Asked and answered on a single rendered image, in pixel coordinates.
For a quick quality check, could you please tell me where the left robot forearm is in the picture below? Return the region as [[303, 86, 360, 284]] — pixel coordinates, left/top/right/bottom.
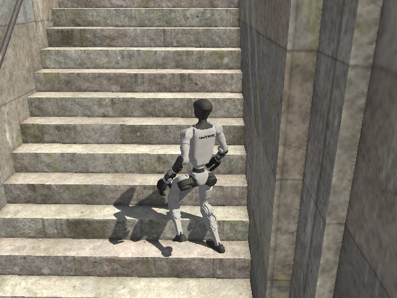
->
[[163, 156, 183, 184]]

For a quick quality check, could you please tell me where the left robot hand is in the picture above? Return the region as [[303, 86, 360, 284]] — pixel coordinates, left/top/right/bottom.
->
[[157, 179, 172, 196]]

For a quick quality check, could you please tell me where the right robot upper arm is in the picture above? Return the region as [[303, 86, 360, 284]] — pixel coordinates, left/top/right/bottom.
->
[[212, 124, 228, 153]]

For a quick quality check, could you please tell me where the left robot thigh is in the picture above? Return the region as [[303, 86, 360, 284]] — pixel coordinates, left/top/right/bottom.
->
[[168, 175, 194, 204]]

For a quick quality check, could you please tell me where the left robot upper arm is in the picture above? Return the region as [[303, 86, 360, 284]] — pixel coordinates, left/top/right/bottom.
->
[[179, 127, 194, 165]]

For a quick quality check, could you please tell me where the right robot forearm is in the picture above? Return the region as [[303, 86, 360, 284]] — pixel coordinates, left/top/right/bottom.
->
[[215, 151, 228, 162]]

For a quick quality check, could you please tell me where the right robot hand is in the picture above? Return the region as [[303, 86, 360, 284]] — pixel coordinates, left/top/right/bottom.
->
[[205, 156, 221, 171]]

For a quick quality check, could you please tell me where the left robot foot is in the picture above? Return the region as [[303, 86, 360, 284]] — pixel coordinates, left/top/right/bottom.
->
[[172, 233, 186, 242]]

